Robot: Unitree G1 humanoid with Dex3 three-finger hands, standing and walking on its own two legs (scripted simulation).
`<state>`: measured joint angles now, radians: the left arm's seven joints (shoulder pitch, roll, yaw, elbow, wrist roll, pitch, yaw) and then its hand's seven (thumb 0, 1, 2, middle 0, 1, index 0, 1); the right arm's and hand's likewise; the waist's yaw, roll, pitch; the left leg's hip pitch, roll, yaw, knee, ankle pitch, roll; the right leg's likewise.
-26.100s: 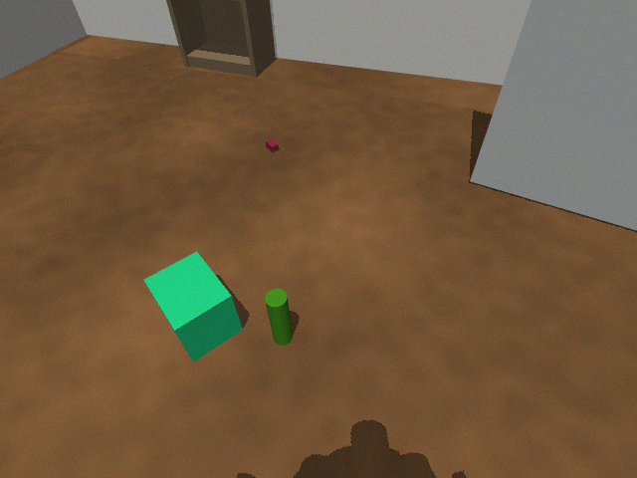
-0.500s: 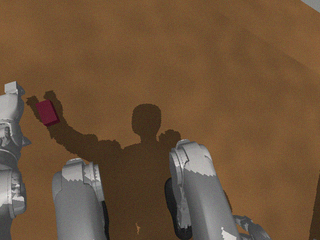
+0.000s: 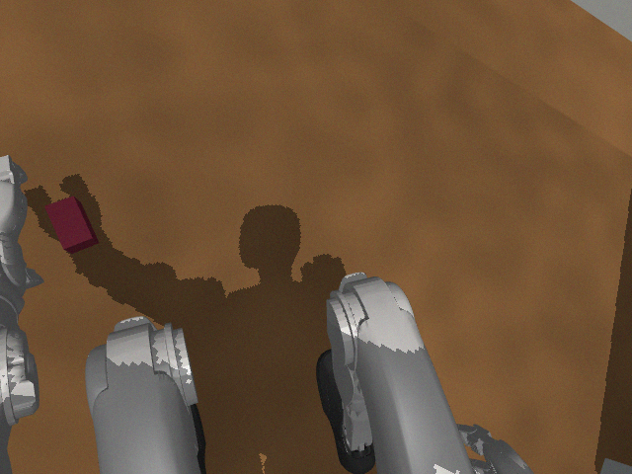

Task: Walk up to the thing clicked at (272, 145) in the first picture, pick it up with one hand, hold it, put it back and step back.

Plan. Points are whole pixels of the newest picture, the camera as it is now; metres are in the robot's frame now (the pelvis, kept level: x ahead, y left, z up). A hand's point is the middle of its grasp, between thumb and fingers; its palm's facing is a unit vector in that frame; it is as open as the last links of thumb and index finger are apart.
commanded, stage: rise first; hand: left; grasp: from above
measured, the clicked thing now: (72, 225) +0.49 +0.29 -0.31
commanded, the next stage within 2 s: approach in 1.26 s
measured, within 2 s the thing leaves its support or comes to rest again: neither
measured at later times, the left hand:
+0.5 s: hand (8, 235) +0.45 +0.33 -0.19, palm faces -0.42 -0.16 -0.89, open 14.4 cm
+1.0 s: hand (1, 233) +0.45 +0.33 -0.18, palm faces -0.42 -0.17 -0.89, open 14.4 cm
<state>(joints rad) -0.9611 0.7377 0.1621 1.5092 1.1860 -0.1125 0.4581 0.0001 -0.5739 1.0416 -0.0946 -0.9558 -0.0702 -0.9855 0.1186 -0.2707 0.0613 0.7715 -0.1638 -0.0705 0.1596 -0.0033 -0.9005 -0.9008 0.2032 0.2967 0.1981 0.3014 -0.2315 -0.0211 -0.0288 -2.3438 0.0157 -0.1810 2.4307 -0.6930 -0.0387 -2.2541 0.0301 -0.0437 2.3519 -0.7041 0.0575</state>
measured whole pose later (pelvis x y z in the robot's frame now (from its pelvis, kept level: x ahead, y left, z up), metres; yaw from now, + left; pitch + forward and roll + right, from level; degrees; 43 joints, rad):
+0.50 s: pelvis +0.00 +0.00 -0.01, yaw -1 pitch +33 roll -9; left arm -1.01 0.81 0.17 1.58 1.20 -0.12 0.47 0.00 -0.59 1.06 -0.09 -0.95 -0.06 -0.99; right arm 0.13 -0.28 0.10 0.75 -0.19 -0.08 0.17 0.00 -0.90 -0.90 0.20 0.30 0.20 0.30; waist -0.27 -0.03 0.00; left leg -2.36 0.01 -0.20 2.46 -0.69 -0.04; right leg -2.26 0.03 -0.05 2.37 -0.70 0.06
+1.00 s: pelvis +0.00 +0.00 +0.00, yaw -1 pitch +33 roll -9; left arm -0.98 0.80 0.17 1.52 1.18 -0.12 0.41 0.00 -0.59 1.06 -0.09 -0.96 -0.06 -1.00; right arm 0.13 -0.29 0.10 0.74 -0.17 -0.07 0.19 0.00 -0.90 -0.90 0.20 0.30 0.20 0.30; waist -0.25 -0.02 -0.01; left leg -2.35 0.01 -0.20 2.45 -0.69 -0.04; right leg -2.25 0.03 -0.06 2.36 -0.70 0.06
